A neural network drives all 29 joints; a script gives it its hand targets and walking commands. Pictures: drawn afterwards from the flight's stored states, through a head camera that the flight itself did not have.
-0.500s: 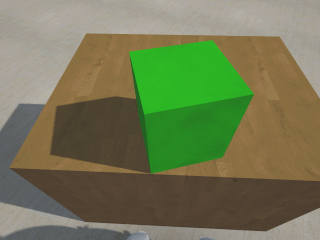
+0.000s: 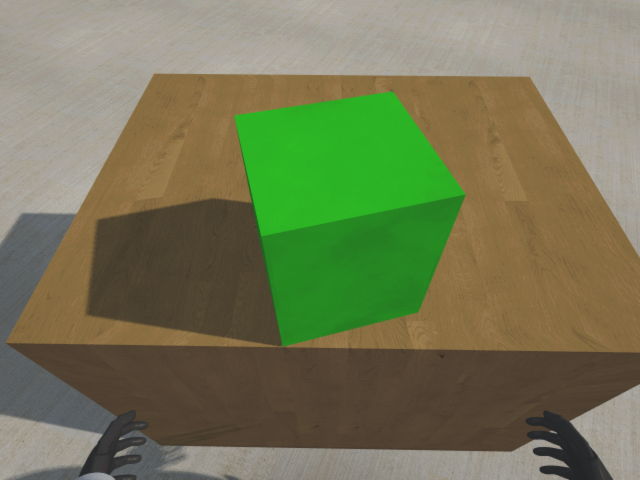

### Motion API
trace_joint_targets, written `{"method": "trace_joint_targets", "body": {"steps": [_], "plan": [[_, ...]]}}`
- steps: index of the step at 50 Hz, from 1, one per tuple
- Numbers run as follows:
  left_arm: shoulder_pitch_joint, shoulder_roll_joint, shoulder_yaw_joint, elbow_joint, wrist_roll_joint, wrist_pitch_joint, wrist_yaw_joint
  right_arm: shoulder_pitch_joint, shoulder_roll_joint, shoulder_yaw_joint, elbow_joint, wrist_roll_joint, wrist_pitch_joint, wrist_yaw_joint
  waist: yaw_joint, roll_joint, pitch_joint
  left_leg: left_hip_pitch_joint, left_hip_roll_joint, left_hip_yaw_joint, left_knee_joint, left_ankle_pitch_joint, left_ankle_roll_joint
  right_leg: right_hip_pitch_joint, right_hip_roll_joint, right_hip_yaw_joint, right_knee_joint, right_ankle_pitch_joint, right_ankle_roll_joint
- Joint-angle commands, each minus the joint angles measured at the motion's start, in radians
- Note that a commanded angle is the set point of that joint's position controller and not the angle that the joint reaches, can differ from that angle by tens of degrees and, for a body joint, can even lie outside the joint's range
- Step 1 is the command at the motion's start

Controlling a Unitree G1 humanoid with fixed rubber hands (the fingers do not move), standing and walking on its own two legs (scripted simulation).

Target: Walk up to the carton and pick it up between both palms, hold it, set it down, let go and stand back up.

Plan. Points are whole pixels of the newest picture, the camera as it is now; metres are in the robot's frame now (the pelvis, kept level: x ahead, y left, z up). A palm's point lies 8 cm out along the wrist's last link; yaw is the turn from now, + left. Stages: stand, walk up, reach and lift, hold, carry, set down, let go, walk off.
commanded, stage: reach and lift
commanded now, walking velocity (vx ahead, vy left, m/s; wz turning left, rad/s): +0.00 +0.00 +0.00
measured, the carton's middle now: (335, 223) +0.44 +0.02 +0.06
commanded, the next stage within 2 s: none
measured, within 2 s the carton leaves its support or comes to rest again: neither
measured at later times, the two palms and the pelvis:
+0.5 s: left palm (124, 451) +0.17 +0.26 -0.02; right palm (575, 446) +0.19 -0.26 -0.04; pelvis +0.01 +0.01 +0.01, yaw +0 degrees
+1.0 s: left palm (154, 420) +0.19 +0.21 +0.03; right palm (571, 400) +0.23 -0.26 +0.00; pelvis +0.03 +0.00 +0.02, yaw +0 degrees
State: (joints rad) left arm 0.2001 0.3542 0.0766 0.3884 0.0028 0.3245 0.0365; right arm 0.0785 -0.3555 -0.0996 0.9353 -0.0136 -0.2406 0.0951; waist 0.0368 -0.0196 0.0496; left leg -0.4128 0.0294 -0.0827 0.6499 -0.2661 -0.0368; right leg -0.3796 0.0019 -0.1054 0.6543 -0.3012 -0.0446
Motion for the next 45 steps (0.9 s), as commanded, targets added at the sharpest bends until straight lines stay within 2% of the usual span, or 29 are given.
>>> {"method": "trace_joint_targets", "body": {"steps": [1, 3, 4, 5, 7, 10, 11, 13, 14, 15, 16, 18, 19, 21, 23, 24, 25, 26, 27, 29, 31, 33, 34, 36, 38, 40, 41, 42, 45], "plan": [[-0.017, 0.089, 0.020, -0.224, -0.078, -0.110, 0.048, 0.096, -0.134, -0.053, -0.285, 0.031, -0.042, 0.019, -0.028, -0.122, -0.235, 0.222, -0.042, 0.131, -0.225, 0.064, 0.031, 0.235, -0.011, 0.114, -0.282, 0.067, 0.039], [-0.002, 0.091, 0.024, -0.253, -0.086, -0.134, 0.056, 0.093, -0.124, -0.040, -0.306, 0.040, -0.048, 0.020, -0.011, -0.101, -0.232, 0.204, -0.043, 0.137, -0.243, 0.083, 0.026, 0.242, -0.017, 0.123, -0.292, 0.078, 0.035], [-0.006, 0.093, 0.033, -0.276, -0.093, -0.150, 0.060, 0.108, -0.108, -0.040, -0.320, 0.040, -0.046, 0.021, -0.018, -0.128, -0.228, 0.201, -0.045, 0.131, -0.233, 0.069, 0.031, 0.224, -0.032, 0.128, -0.297, 0.048, 0.042], [-0.014, 0.079, 0.010, -0.323, -0.107, -0.160, 0.067, 0.095, -0.110, -0.050, -0.326, 0.053, -0.045, 0.030, -0.025, -0.087, -0.220, 0.237, -0.054, 0.126, -0.242, 0.044, 0.022, 0.172, -0.037, 0.135, -0.319, 0.003, 0.028], [0.024, 0.078, 0.000, -0.302, -0.118, -0.169, 0.059, 0.113, -0.109, -0.033, -0.369, 0.073, -0.044, 0.026, -0.016, -0.139, -0.208, 0.276, -0.064, 0.121, -0.220, 0.041, 0.030, 0.124, -0.069, 0.154, -0.347, -0.042, 0.015], [0.009, 0.051, -0.040, -0.368, -0.134, -0.181, 0.071, 0.091, -0.116, -0.031, -0.405, 0.108, -0.043, 0.041, -0.016, -0.080, -0.225, 0.386, -0.071, 0.101, -0.192, 0.021, 0.015, -0.028, -0.095, 0.161, -0.388, -0.178, -0.016], [0.024, 0.040, -0.036, -0.379, -0.128, -0.183, 0.079, 0.083, -0.127, -0.033, -0.438, 0.118, -0.044, 0.050, 0.001, -0.088, -0.222, 0.417, -0.063, 0.090, -0.199, 0.038, 0.025, -0.061, -0.092, 0.148, -0.389, -0.177, -0.034], [0.064, 0.018, -0.065, -0.371, -0.136, -0.173, 0.087, 0.089, -0.160, -0.060, -0.413, 0.127, -0.035, 0.065, -0.018, -0.069, -0.208, 0.447, -0.048, 0.079, -0.224, 0.009, 0.022, -0.062, -0.073, 0.109, -0.388, -0.130, -0.039], [0.054, 0.003, -0.067, -0.390, -0.141, -0.174, 0.094, 0.076, -0.166, -0.065, -0.423, 0.136, -0.030, 0.072, -0.005, -0.076, -0.201, 0.428, -0.042, 0.077, -0.243, 0.026, 0.024, -0.050, -0.059, 0.105, -0.383, -0.104, -0.028], [0.079, -0.010, -0.087, -0.385, -0.141, -0.176, 0.093, 0.074, -0.181, -0.077, -0.435, 0.137, -0.037, 0.076, -0.015, -0.070, -0.221, 0.430, -0.038, 0.069, -0.255, 0.004, 0.026, -0.015, -0.044, 0.088, -0.383, -0.075, -0.031], [0.080, -0.032, -0.091, -0.403, -0.125, -0.172, 0.112, 0.068, -0.209, -0.090, -0.401, 0.143, -0.025, 0.092, 0.007, -0.028, -0.191, 0.371, -0.013, 0.068, -0.312, -0.062, 0.024, 0.033, -0.020, 0.062, -0.346, -0.057, -0.020], [0.072, -0.051, -0.112, -0.412, -0.139, -0.189, 0.125, 0.031, -0.222, -0.099, -0.423, 0.152, -0.044, 0.111, -0.003, 0.009, -0.242, 0.264, 0.015, 0.066, -0.367, -0.090, 0.016, 0.160, 0.025, 0.037, -0.304, 0.071, 0.008], [0.080, -0.064, -0.114, -0.411, -0.139, -0.189, 0.130, 0.027, -0.233, -0.104, -0.408, 0.163, -0.039, 0.122, -0.001, 0.006, -0.216, 0.254, 0.019, 0.062, -0.374, -0.112, 0.014, 0.172, 0.028, 0.040, -0.301, 0.067, 0.010], [0.112, -0.071, -0.110, -0.450, -0.122, -0.202, 0.134, 0.045, -0.249, -0.106, -0.429, 0.172, -0.052, 0.125, -0.002, 0.018, -0.238, 0.274, -0.002, 0.077, -0.357, -0.001, 0.001, 0.201, 0.018, 0.049, -0.318, 0.122, 0.005], [0.129, -0.087, -0.107, -0.471, -0.118, -0.211, 0.146, 0.043, -0.256, -0.079, -0.437, 0.209, -0.053, 0.134, 0.008, 0.005, -0.225, 0.268, -0.002, 0.081, -0.364, 0.025, -0.002, 0.212, 0.031, 0.043, -0.317, 0.135, 0.006], [0.118, -0.093, -0.107, -0.495, -0.116, -0.215, 0.146, 0.023, -0.246, -0.067, -0.471, 0.223, -0.055, 0.137, 0.027, 0.009, -0.250, 0.267, -0.005, 0.086, -0.359, 0.043, -0.002, 0.221, 0.024, 0.058, -0.321, 0.139, 0.008], [0.128, -0.103, -0.109, -0.486, -0.120, -0.218, 0.145, 0.025, -0.248, -0.061, -0.466, 0.224, -0.056, 0.142, 0.014, -0.022, -0.226, 0.272, -0.011, 0.089, -0.350, 0.043, 0.006, 0.202, 0.023, 0.064, -0.332, 0.124, 0.006], [0.121, -0.116, -0.118, -0.507, -0.120, -0.221, 0.150, 0.025, -0.242, -0.063, -0.462, 0.232, -0.053, 0.145, 0.030, 0.011, -0.250, 0.282, -0.006, 0.089, -0.356, 0.039, -0.001, 0.195, 0.025, 0.062, -0.325, 0.122, 0.006], [0.157, -0.124, -0.119, -0.533, -0.123, -0.221, 0.152, 0.052, -0.261, -0.070, -0.470, 0.236, -0.058, 0.147, 0.016, -0.014, -0.261, 0.312, -0.004, 0.083, -0.350, 0.078, -0.001, 0.204, 0.037, 0.056, -0.326, 0.161, 0.003], [0.151, -0.129, -0.102, -0.560, -0.123, -0.239, 0.156, 0.052, -0.241, -0.026, -0.526, 0.260, -0.067, 0.143, 0.018, -0.040, -0.276, 0.300, -0.021, 0.102, -0.315, 0.164, 0.001, 0.202, 0.025, 0.074, -0.332, 0.179, 0.002], [0.194, -0.156, -0.117, -0.602, -0.111, -0.239, 0.161, 0.078, -0.263, -0.023, -0.515, 0.290, -0.064, 0.148, 0.031, -0.005, -0.279, 0.340, -0.011, 0.090, -0.323, 0.228, -0.013, 0.216, 0.044, 0.056, -0.329, 0.228, 0.003], [0.213, -0.165, -0.124, -0.636, -0.124, -0.250, 0.166, 0.112, -0.241, -0.006, -0.536, 0.309, -0.067, 0.142, 0.036, -0.008, -0.266, 0.345, -0.021, 0.090, -0.302, 0.290, -0.013, 0.213, 0.033, 0.077, -0.340, 0.263, 0.006], [0.230, -0.174, -0.125, -0.641, -0.122, -0.247, 0.164, 0.114, -0.251, -0.002, -0.550, 0.313, -0.066, 0.141, 0.030, -0.050, -0.257, 0.344, -0.020, 0.091, -0.304, 0.301, -0.008, 0.200, 0.039, 0.075, -0.345, 0.264, 0.009], [0.256, -0.183, -0.127, -0.686, -0.119, -0.258, 0.159, 0.142, -0.244, 0.016, -0.589, 0.325, -0.073, 0.135, 0.028, -0.024, -0.296, 0.374, -0.021, 0.095, -0.286, 0.389, -0.021, 0.231, 0.040, 0.076, -0.339, 0.336, 0.008], [0.252, -0.202, -0.145, -0.723, -0.119, -0.273, 0.167, 0.138, -0.257, 0.009, -0.630, 0.342, -0.084, 0.142, 0.015, -0.033, -0.272, 0.372, -0.023, 0.088, -0.284, 0.396, -0.024, 0.206, 0.052, 0.070, -0.346, 0.327, 0.007], [0.252, -0.200, -0.146, -0.734, -0.142, -0.279, 0.165, 0.141, -0.242, 0.006, -0.675, 0.345, -0.090, 0.132, 0.022, -0.032, -0.315, 0.384, -0.029, 0.098, -0.281, 0.403, -0.019, 0.222, 0.049, 0.075, -0.346, 0.330, 0.007], [0.248, -0.202, -0.148, -0.755, -0.149, -0.285, 0.167, 0.126, -0.243, 0.005, -0.735, 0.338, -0.093, 0.128, 0.014, -0.063, -0.305, 0.353, -0.031, 0.095, -0.278, 0.388, -0.013, 0.236, 0.049, 0.076, -0.336, 0.338, 0.011], [0.226, -0.221, -0.154, -0.750, -0.150, -0.291, 0.174, 0.113, -0.220, 0.034, -0.735, 0.360, -0.095, 0.129, 0.027, -0.046, -0.285, 0.328, -0.031, 0.084, -0.275, 0.378, -0.009, 0.206, 0.038, 0.090, -0.333, 0.329, 0.010], [0.257, -0.252, -0.173, -0.768, -0.137, -0.281, 0.189, 0.144, -0.261, 0.009, -0.751, 0.366, -0.084, 0.137, 0.022, -0.026, -0.284, 0.371, -0.022, 0.082, -0.290, 0.354, -0.014, 0.194, 0.053, 0.080, -0.342, 0.279, -0.002]]}}
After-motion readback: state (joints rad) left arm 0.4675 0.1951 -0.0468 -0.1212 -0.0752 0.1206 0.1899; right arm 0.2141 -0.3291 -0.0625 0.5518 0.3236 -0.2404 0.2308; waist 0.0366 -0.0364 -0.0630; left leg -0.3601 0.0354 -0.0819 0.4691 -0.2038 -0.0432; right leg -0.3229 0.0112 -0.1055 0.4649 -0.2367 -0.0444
